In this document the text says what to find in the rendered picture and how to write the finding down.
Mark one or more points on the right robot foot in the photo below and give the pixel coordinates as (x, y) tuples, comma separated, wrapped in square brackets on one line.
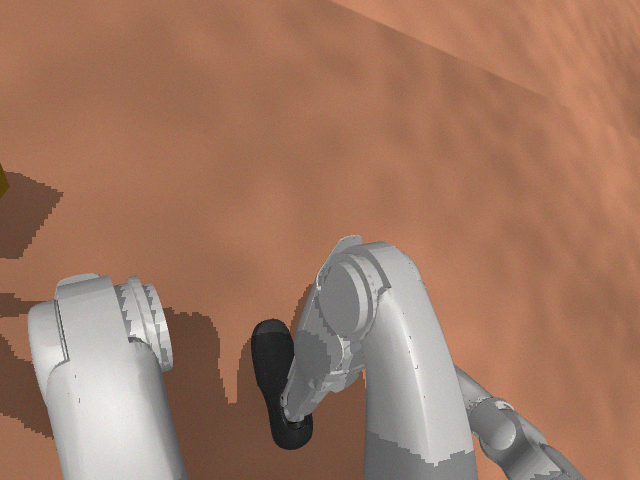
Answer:
[(272, 351)]

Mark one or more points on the right robot hand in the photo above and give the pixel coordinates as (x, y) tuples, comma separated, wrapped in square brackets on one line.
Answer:
[(473, 393)]

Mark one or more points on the carton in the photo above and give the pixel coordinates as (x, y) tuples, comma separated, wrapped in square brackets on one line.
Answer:
[(4, 185)]

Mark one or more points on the right robot arm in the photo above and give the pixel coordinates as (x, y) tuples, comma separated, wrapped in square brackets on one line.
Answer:
[(516, 445)]

